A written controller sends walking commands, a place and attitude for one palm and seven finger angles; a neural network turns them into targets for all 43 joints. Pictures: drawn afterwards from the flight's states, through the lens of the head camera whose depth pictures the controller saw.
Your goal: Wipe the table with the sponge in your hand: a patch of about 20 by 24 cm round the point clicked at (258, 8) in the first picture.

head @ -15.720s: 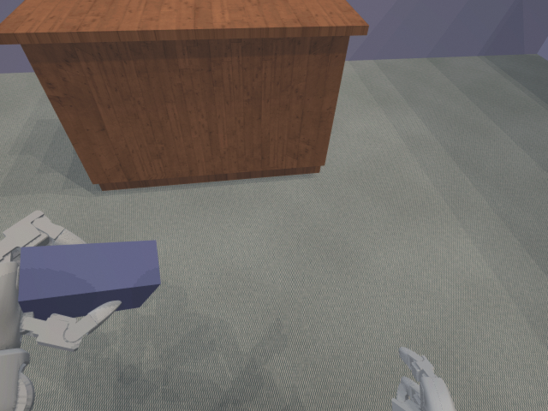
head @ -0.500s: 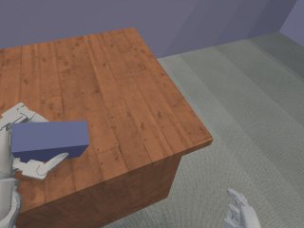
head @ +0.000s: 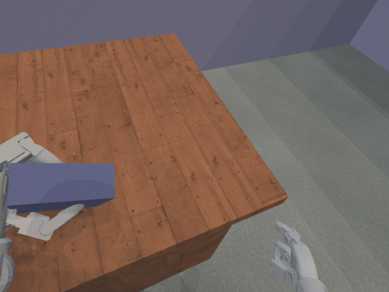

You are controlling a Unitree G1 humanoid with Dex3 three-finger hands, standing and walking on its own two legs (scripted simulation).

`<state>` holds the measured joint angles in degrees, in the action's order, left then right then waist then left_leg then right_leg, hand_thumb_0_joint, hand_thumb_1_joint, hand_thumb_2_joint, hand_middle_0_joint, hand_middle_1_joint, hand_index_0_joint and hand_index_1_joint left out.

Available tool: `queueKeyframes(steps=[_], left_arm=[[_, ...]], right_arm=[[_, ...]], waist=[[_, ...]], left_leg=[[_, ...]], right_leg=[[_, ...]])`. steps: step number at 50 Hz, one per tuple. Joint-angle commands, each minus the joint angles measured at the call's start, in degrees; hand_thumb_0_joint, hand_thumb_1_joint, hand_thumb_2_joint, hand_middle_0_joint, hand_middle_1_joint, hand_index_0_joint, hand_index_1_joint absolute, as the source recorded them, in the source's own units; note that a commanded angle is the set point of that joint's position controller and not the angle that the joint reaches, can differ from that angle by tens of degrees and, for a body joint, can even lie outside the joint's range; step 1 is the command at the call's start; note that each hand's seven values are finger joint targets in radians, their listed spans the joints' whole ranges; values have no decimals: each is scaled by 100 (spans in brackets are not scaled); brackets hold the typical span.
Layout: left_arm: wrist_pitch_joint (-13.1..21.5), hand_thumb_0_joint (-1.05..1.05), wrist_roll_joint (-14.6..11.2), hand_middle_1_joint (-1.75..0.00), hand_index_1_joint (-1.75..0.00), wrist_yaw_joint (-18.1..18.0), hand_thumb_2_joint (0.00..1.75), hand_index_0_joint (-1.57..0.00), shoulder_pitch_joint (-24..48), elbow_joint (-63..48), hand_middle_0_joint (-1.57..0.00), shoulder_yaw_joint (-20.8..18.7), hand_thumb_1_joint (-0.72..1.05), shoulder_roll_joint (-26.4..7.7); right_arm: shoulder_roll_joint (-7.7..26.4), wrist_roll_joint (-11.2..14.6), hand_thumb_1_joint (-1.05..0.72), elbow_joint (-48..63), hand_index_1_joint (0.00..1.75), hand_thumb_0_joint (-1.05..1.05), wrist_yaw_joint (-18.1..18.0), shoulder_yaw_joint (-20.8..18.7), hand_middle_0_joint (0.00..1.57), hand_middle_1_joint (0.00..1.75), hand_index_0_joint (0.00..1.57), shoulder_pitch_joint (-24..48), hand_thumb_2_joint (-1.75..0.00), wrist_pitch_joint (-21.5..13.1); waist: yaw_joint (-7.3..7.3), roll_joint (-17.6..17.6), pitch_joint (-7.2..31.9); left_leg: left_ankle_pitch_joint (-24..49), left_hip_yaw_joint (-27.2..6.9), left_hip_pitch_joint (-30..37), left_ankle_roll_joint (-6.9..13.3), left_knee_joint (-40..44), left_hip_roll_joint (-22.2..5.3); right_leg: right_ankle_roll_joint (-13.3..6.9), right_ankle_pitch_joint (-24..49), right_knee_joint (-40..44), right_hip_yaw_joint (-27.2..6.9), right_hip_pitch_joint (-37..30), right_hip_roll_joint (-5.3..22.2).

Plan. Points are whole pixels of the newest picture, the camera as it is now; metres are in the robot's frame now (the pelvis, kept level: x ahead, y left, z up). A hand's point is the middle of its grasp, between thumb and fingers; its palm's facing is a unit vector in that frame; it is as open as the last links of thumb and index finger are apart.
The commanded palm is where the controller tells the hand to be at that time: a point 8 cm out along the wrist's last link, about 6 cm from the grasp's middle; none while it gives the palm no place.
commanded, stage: come to a stop and stand still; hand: left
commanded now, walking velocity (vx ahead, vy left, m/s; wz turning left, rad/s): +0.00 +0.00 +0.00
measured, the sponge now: (77, 188) +0.23 +0.21 +0.14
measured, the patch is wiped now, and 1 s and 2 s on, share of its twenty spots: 0.00 0.00 0.00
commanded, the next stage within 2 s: look again from close up in 0.08 s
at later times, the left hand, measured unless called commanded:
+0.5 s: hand (27, 200) +0.20 +0.26 +0.16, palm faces +0.38 -0.84 -0.38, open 9.2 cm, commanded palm +0.14 +0.29 +0.18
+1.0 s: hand (34, 212) +0.19 +0.25 +0.14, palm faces +0.37 -0.84 -0.40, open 9.2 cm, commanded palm +0.14 +0.27 +0.18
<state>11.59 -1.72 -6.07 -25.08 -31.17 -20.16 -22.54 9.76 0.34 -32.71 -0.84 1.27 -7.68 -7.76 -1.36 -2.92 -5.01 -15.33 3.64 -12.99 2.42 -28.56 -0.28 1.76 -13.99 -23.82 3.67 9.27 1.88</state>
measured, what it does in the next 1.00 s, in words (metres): stands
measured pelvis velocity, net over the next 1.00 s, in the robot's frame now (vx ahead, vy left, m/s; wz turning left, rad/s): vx -0.02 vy -0.01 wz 0.00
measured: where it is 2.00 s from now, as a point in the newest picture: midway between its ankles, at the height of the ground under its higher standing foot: outside the picture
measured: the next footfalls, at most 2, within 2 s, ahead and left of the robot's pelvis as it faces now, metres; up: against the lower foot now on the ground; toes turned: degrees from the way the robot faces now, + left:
none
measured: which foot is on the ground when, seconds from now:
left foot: down 0.00-1.00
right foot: down 0.00-1.00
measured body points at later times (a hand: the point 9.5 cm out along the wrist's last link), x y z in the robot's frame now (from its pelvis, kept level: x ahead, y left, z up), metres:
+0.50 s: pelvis -0.02 +0.01 +0.00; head +0.01 +0.03 +0.45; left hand +0.17 +0.30 +0.18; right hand +0.16 -0.21 -0.07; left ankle +0.00 +0.08 -0.74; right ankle -0.02 -0.14 -0.74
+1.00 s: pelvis -0.02 -0.01 +0.00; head +0.00 +0.02 +0.45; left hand +0.17 +0.29 +0.16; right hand +0.15 -0.23 -0.07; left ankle +0.00 +0.08 -0.74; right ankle -0.02 -0.14 -0.74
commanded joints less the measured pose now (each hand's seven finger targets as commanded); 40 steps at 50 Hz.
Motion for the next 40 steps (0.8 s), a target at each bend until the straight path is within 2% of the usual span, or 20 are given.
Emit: queueKeyframes(steps=[1,5,8,14,15,19,20,21,26,29,30,31,32,33,34,35,36,37,38,40], left_arm=[[303,0,-135,-160,-160,-164,130,-120,227,-982,-120,-771,10,-796],[271,0,-110,-160,-160,-168,130,-120,431,-1116,-120,-467,10,-608],[240,0,-88,-160,-160,-192,130,-120,600,-1253,-120,-418,10,-660],[238,0,-58,-160,-160,-268,130,-120,558,-1229,-120,-661,10,-859],[253,0,-81,-160,-160,-245,130,-120,508,-1142,-120,-557,10,-723],[247,0,-86,-160,-160,-255,130,-120,297,-1017,-120,-703,10,-810],[253,0,-97,-160,-160,-222,130,-120,232,-926,-120,-561,10,-657],[252,0,-98,-160,-160,-213,130,-120,270,-1031,-120,-555,10,-692],[250,0,-89,-160,-160,-222,130,-120,269,-975,-120,-551,10,-714],[263,0,-58,-160,-160,-250,130,-120,415,-1113,-120,-598,10,-779],[877,0,868,-160,-160,-171,130,-120,6259,-2293,-120,-3770,10,-5223],[674,0,304,-160,-160,99,130,-120,2794,1107,-120,-1411,10,-1601],[663,0,55,-160,-160,73,130,-120,1478,421,-120,-994,10,-1191],[627,0,-8,-160,-160,76,130,-120,1286,477,-120,-664,10,-811],[636,0,-90,-160,-160,89,130,-120,1034,216,-120,-242,10,-339],[659,0,-66,-160,-160,64,130,-120,987,-256,-120,-316,10,-528],[668,0,-57,-160,-160,62,130,-120,755,-506,-120,-216,10,-458],[660,0,-44,-160,-160,47,130,-120,538,-685,-120,-211,10,-503],[643,0,-42,-160,-160,26,130,-120,415,-780,-120,-260,10,-555],[580,0,-55,-160,-160,-56,130,-120,158,-703,-120,-478,10,-670]], right_arm=[[837,41,-90,810,30,0,-109,-380,20,30,20,122,-90,-151],[870,27,-90,808,30,0,-138,-360,20,30,20,170,-90,-164],[874,35,-90,848,30,0,-142,-367,20,30,20,199,-90,-189],[831,65,-90,845,30,0,-190,-370,20,30,20,278,-90,-207],[836,39,-90,837,30,0,-189,-352,20,30,20,178,-90,-161],[824,72,-90,845,30,0,-199,-370,20,30,20,231,-90,-186],[848,50,-90,833,30,0,-191,-360,20,30,20,124,-90,-147],[861,61,-90,856,30,0,-187,-381,20,30,20,128,-90,-143],[856,65,-90,828,30,0,-198,-376,20,30,20,123,-90,-165],[857,83,-90,790,30,0,-212,-384,20,30,20,214,-90,-218],[1004,-334,-90,730,30,0,-153,-318,20,30,20,-422,-90,-421],[361,-151,-90,269,30,0,-150,-146,20,30,20,-158,-90,-397],[726,-43,-90,678,30,0,-135,-365,20,30,20,-111,-90,-472],[936,-8,-90,682,30,0,-91,-428,20,30,20,-265,-90,-524],[841,73,-90,723,30,0,-40,-452,20,30,20,10,-90,-566],[983,21,-90,748,30,0,39,-482,20,30,20,-95,-90,-541],[954,17,-90,791,30,0,107,-460,20,30,20,-20,-90,-528],[927,31,-90,828,30,0,142,-442,20,30,20,39,-90,-524],[926,39,-90,857,30,0,152,-428,20,30,20,42,-90,-523],[917,65,-90,911,30,0,111,-393,20,30,20,82,-90,-468]], waist=[[27,695,1196],[30,784,1198],[15,805,1201],[-6,873,1121],[-13,790,1082],[-2,683,1035],[1,599,1013],[12,700,996],[16,583,933],[34,653,931],[-89,281,254],[25,218,1206],[-176,688,998],[-66,1098,1340],[-83,1826,1595],[-105,1840,1541],[-131,1636,1431],[-142,1211,1346],[-126,756,1266],[-94,162,1140]], left_leg=[[2401,-547,287,-171,486,-537],[2015,-528,349,-144,585,-525],[1875,-582,265,-162,643,-521],[1219,-614,143,-166,851,-518],[1095,-673,0,-148,903,-546],[823,-644,-76,-151,928,-516],[751,-694,-132,-138,962,-523],[769,-700,-152,-146,963,-521],[478,-718,-254,-110,998,-518],[440,-659,-126,-106,921,-470],[1046,-457,-736,-135,12,-537],[1220,-595,280,-111,375,-221],[1376,-477,463,-199,477,-315],[1313,-568,453,-195,662,-324],[1358,-554,695,-116,773,-457],[1260,-701,376,-69,836,-619],[949,-737,49,-43,910,-663],[543,-727,-217,-25,961,-658],[199,-730,-447,-42,982,-592],[-263,-779,-551,-47,1053,-568]], right_leg=[[-229,1866,38,-262,-635,128],[-221,1693,114,-308,-562,148],[-220,1638,99,-322,-664,154],[-217,1208,123,-324,-639,120],[-215,1103,159,-243,-710,136],[-209,1051,233,-290,-719,148],[-218,978,264,-249,-731,148],[-226,1005,254,-270,-749,155],[-214,870,324,-284,-732,179],[-228,868,364,-369,-601,184],[-400,982,474,-609,596,389],[-619,1010,189,-609,558,542],[-486,1196,393,-863,268,296],[-461,874,158,-726,-128,281],[-395,671,-209,-497,-86,196],[-353,504,-341,-400,-209,146],[-328,383,-353,-329,-331,125],[-302,346,-294,-345,-451,128],[-281,282,-212,-347,-539,113],[-235,63,-115,-264,-452,70]])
